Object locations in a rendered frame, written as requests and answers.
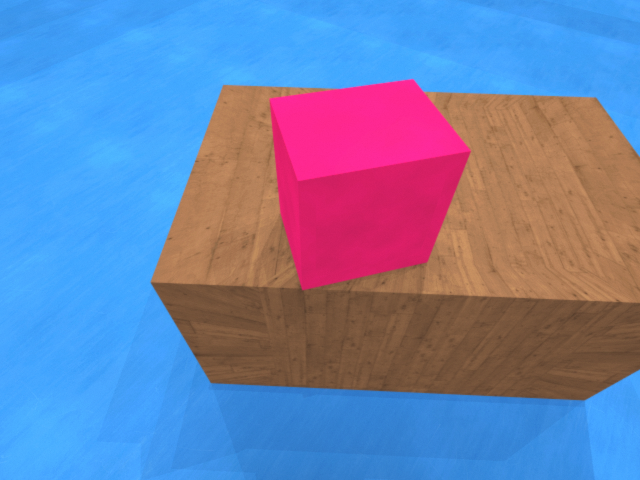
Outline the carton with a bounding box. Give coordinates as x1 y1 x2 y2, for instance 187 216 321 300
269 79 471 290

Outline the pedestal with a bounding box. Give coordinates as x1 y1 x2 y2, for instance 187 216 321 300
150 85 640 400

